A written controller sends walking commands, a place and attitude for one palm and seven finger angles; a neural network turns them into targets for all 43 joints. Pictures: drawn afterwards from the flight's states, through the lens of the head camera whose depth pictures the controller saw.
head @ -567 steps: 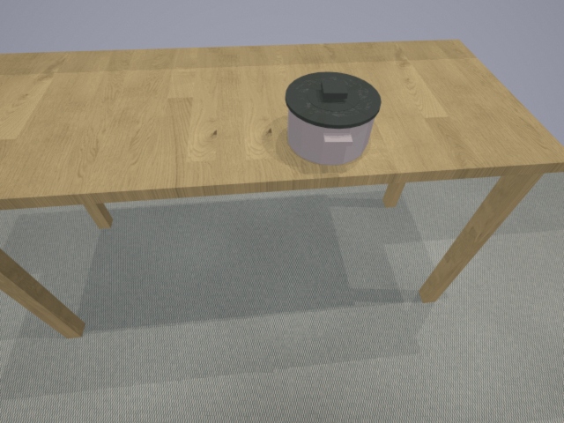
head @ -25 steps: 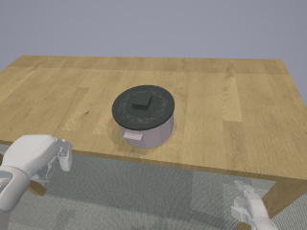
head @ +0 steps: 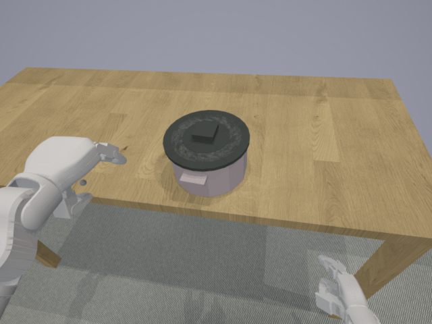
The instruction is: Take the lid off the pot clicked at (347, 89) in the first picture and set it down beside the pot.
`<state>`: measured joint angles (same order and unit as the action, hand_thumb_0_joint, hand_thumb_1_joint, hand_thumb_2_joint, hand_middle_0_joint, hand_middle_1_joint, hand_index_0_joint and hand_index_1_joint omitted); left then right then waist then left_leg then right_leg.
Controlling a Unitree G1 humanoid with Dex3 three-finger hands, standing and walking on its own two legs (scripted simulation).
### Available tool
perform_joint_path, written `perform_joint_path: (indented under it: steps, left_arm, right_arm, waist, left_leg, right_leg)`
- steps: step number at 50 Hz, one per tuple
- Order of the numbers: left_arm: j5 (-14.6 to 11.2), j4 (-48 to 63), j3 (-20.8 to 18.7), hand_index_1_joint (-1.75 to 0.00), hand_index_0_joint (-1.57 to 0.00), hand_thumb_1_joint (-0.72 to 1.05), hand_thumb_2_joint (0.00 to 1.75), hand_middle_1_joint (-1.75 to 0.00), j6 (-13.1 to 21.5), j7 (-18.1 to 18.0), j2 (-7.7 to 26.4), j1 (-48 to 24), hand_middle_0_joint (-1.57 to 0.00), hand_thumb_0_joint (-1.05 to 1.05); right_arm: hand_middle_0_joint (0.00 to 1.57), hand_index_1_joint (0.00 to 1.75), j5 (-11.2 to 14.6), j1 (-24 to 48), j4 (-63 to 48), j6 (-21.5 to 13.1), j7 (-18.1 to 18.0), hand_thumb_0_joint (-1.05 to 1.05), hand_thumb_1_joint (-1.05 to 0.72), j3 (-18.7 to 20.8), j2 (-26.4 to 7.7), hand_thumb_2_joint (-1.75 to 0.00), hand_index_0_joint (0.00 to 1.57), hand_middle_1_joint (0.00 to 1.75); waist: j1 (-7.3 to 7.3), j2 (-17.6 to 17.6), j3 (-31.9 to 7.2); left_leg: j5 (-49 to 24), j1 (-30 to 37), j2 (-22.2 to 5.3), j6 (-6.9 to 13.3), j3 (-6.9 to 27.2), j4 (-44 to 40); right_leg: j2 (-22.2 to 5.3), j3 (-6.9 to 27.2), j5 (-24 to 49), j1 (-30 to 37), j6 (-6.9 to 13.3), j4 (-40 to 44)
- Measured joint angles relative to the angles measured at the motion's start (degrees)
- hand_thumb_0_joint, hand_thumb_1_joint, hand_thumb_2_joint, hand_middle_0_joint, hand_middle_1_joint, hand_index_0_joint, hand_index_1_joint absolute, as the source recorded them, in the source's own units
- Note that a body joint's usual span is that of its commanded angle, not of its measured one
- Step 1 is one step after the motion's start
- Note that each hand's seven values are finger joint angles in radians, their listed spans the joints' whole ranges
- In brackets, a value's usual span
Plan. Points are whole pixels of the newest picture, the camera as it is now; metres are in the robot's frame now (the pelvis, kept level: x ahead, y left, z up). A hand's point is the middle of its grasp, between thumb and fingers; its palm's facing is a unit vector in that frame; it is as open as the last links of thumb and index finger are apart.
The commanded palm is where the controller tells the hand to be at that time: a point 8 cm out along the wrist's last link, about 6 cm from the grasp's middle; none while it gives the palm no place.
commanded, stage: reach forward and open the fingers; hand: left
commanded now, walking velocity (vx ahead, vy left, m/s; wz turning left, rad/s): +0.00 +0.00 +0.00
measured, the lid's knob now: (205, 130) +0.47 +0.09 +0.11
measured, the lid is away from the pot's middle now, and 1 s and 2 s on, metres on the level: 0.00 0.00 0.00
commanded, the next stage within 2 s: move the open hand above the knob in 0.14 s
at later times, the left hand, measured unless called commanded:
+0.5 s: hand (114, 154) +0.33 +0.21 +0.18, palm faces -0.14 -0.01 -0.99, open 10.2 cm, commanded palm +0.30 +0.21 +0.24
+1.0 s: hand (142, 138) +0.37 +0.18 +0.17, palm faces -0.17 -0.05 -0.98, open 10.2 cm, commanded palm +0.36 +0.17 +0.24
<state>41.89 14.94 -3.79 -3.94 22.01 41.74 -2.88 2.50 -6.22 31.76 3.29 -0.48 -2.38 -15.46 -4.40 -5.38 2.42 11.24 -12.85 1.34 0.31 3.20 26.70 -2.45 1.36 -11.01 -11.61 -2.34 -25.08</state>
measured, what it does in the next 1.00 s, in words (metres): stands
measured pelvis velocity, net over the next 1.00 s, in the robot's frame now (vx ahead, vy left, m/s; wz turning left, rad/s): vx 0.02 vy -0.02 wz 0.00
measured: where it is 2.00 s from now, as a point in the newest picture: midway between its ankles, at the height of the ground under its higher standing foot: outside the picture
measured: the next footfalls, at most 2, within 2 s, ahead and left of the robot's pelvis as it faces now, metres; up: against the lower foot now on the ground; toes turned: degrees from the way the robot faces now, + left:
none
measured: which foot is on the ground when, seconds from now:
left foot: down 0.00-1.00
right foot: down 0.00-1.00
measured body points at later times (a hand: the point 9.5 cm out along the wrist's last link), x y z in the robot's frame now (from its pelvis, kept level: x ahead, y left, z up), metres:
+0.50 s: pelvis +0.01 -0.01 +0.00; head +0.02 -0.06 +0.45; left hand +0.33 +0.21 +0.23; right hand +0.23 -0.23 -0.09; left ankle +0.04 +0.12 -0.74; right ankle +0.03 -0.15 -0.74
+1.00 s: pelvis +0.02 -0.02 +0.00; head +0.03 -0.06 +0.45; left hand +0.38 +0.18 +0.23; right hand +0.23 -0.24 -0.09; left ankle +0.04 +0.12 -0.74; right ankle +0.03 -0.15 -0.74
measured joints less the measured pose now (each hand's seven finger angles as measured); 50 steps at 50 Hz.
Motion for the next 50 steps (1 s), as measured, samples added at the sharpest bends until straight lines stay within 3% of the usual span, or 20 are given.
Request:
perform_joint_path:
  steps: [22, 50]
  left_arm:
    - [1.24, -6.41, 5.11, -0.08, -0.85, -0.33, 1.51, -0.08, -4.59, 4.75, -1.81, -12.90, -0.86, 0.00]
    - [3.05, -13.53, 11.59, -0.08, -0.85, -0.33, 1.51, -0.08, -9.48, 6.37, -5.75, -23.41, -0.86, 0.00]
  right_arm:
    - [0.20, 0.30, 0.72, 0.47, -0.46, 0.61, 0.46, 0.01, -0.90, -0.06, -0.81, -0.89, 0.20, 0.30]
    - [0.20, 0.30, 1.39, 1.09, -0.52, 2.96, 1.22, 0.01, -0.91, 0.32, -1.21, -0.90, 0.20, 0.30]
  waist:
    - [0.87, -0.77, -0.40]
    - [2.19, -0.22, -0.47]
  left_leg:
    - [0.46, -0.84, -0.45, -0.83, 0.56, 0.37]
    - [1.77, -0.45, -0.68, -1.14, 0.22, 0.45]
  right_leg:
    - [0.46, -0.53, -1.27, -1.46, 0.57, -1.94]
    - [0.68, -0.23, -3.19, -1.91, 1.06, -3.48]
